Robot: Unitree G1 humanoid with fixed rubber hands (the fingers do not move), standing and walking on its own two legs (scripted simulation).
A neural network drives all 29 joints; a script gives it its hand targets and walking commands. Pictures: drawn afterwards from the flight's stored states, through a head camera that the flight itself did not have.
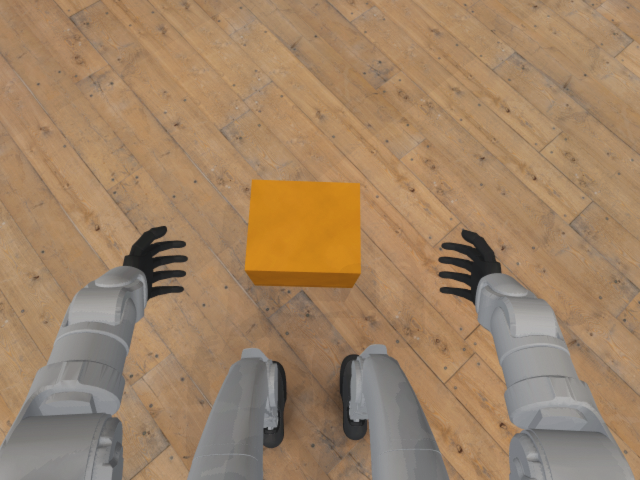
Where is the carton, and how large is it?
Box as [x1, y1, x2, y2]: [245, 180, 360, 287]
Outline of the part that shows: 252,180 245,271 254,284 351,287 360,273 359,183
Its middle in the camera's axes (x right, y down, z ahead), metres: -0.05 -0.02 +1.03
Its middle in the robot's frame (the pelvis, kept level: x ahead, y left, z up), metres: +0.57 +0.02 -0.58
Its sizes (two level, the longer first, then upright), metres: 0.274 0.235 0.189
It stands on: the floor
